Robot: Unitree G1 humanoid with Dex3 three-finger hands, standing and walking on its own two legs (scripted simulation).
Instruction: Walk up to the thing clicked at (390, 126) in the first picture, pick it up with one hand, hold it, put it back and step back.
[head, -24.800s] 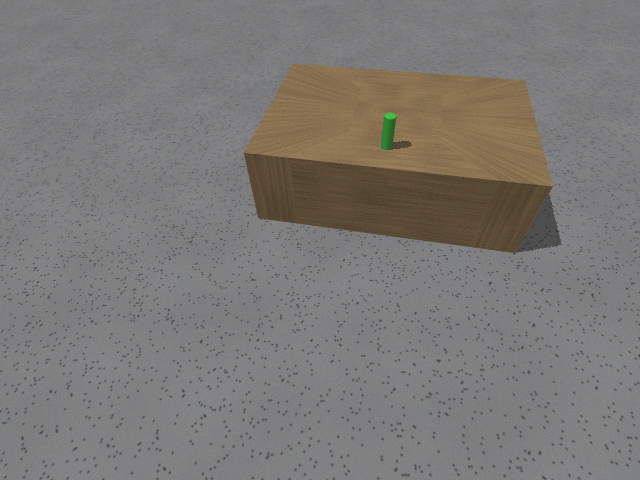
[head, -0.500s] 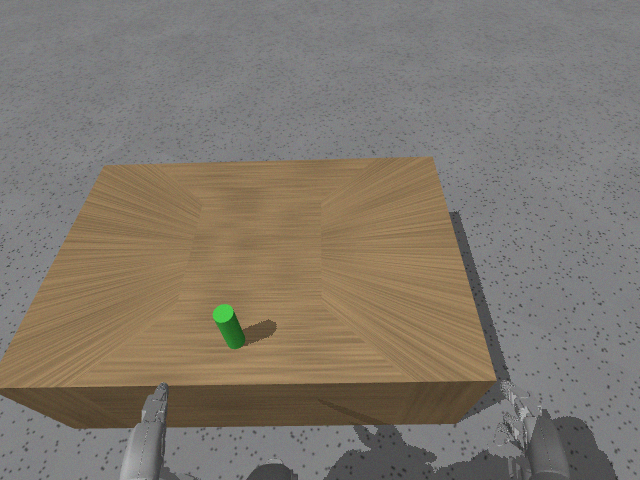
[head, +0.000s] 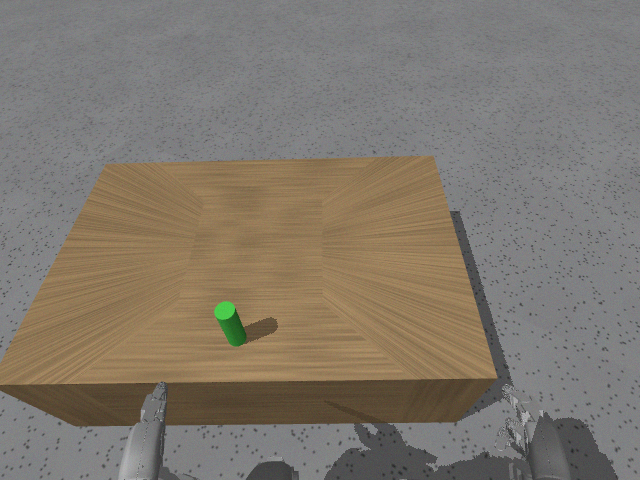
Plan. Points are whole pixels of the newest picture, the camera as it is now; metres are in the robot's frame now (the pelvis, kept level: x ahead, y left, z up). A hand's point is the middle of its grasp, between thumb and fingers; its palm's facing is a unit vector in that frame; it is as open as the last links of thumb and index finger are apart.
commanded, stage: home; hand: left
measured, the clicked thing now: (231, 325) +0.47 +0.23 -0.30
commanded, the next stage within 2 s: stand in 0.56 s
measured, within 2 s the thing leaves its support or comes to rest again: neither
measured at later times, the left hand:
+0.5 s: hand (196, 461) +0.16 +0.18 -0.05, palm faces +0.10 -0.95 -0.29, open 17.5 cm
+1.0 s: hand out of the picture +0.09 +0.26 -0.12, palm faces -0.02 -0.93 -0.37, open 12.2 cm
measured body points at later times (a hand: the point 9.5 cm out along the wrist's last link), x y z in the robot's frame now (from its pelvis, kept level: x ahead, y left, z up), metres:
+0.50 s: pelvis +0.00 +0.00 +0.00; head +0.02 +0.00 +0.45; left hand +0.15 +0.23 -0.03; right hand +0.16 -0.24 -0.08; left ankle +0.05 +0.14 -0.69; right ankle -0.03 -0.12 -0.69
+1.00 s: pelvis +0.01 +0.01 +0.03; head +0.02 +0.02 +0.48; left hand +0.09 +0.31 -0.09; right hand +0.10 -0.28 -0.09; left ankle +0.05 +0.14 -0.69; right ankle -0.03 -0.12 -0.69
